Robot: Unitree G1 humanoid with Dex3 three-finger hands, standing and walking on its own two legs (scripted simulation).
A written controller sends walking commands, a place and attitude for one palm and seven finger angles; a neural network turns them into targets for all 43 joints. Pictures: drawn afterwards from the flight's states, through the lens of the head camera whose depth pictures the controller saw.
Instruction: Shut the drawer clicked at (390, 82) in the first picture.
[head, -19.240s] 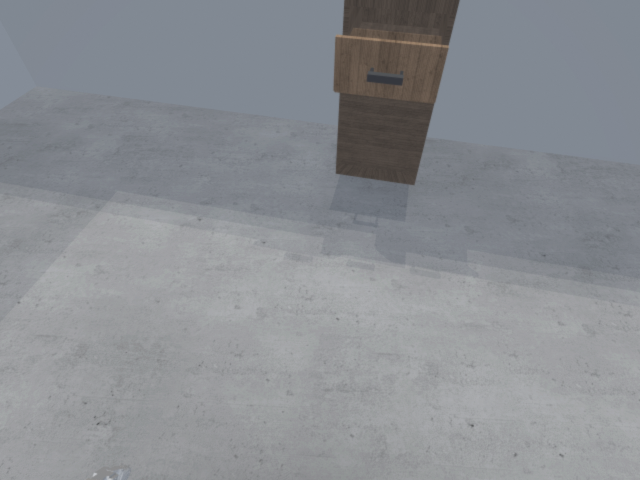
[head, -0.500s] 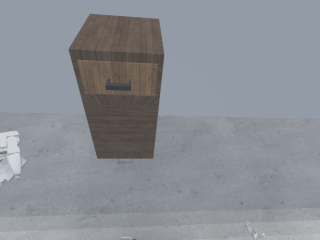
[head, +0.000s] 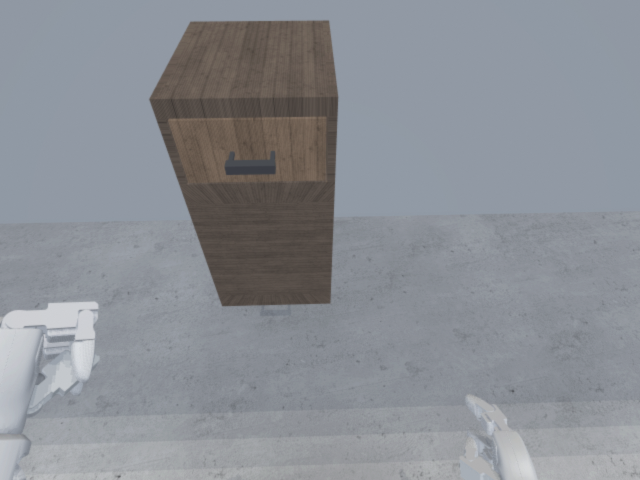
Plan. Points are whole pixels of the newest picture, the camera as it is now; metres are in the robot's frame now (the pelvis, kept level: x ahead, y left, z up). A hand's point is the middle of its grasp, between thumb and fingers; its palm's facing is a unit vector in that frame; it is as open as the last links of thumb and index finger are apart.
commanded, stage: let the arm hang, fingers relaxed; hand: left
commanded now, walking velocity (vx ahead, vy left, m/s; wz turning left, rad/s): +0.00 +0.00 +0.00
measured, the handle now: (251, 161) +0.79 +0.21 -0.08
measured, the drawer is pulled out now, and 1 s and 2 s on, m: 0.00 0.00 0.00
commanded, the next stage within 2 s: look to check the result in 1.06 s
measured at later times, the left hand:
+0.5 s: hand out of the picture -0.08 +0.19 -0.16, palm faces +0.05 -0.97 -0.23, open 4.9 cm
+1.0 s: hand out of the picture -0.02 +0.15 -0.17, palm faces +0.07 -0.99 -0.15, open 7.3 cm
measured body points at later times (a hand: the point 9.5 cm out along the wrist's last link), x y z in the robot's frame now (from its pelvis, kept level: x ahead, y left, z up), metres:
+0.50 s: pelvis -0.01 +0.00 +0.01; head +0.01 +0.00 +0.46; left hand -0.08 +0.24 -0.14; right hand -0.03 -0.23 -0.15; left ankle +0.04 +0.11 -0.73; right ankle -0.03 -0.10 -0.73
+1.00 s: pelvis -0.01 +0.00 +0.01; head +0.00 +0.00 +0.46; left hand -0.02 +0.20 -0.16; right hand -0.03 -0.20 -0.16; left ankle +0.04 +0.11 -0.73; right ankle -0.03 -0.10 -0.73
